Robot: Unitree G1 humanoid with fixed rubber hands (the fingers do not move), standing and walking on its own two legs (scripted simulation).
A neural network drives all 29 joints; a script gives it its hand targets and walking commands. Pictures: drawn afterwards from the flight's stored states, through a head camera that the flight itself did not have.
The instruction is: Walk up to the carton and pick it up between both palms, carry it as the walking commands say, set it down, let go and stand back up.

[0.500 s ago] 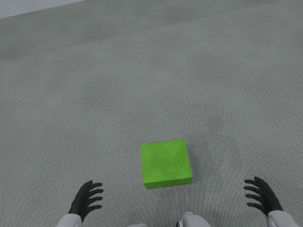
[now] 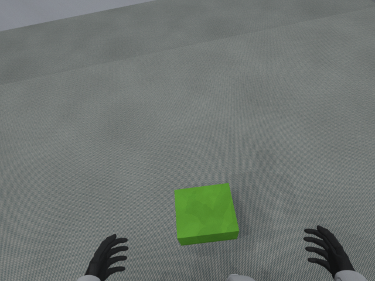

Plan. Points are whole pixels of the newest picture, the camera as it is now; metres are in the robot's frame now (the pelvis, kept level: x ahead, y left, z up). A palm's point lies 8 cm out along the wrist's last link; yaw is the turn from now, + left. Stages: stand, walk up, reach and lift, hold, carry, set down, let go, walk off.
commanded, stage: let go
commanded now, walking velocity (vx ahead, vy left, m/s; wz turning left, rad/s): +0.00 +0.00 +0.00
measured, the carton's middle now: (205, 214) +0.48 +0.02 -0.68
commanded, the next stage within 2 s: stand in 0.02 s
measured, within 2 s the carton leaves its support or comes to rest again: neither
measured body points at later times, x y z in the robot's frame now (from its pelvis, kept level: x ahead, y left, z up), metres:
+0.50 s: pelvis +0.04 +0.02 +0.00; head -0.01 +0.02 +0.45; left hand +0.21 +0.29 -0.05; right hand +0.18 -0.26 -0.08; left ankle -0.03 +0.11 -0.72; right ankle +0.04 -0.07 -0.72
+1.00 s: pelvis +0.02 +0.01 +0.00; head -0.02 +0.01 +0.45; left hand +0.19 +0.29 -0.05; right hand +0.15 -0.27 -0.09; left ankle -0.03 +0.11 -0.72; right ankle +0.04 -0.07 -0.72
